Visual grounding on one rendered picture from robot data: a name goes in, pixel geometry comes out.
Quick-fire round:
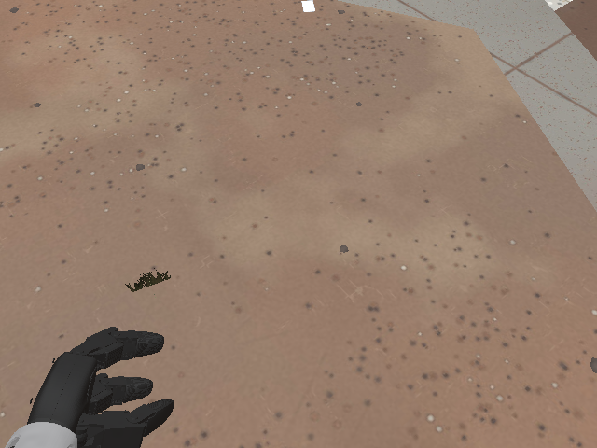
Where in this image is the left robot forearm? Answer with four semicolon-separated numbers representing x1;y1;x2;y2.
5;422;77;448

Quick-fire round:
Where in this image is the left robot hand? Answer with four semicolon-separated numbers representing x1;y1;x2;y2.
27;327;174;448

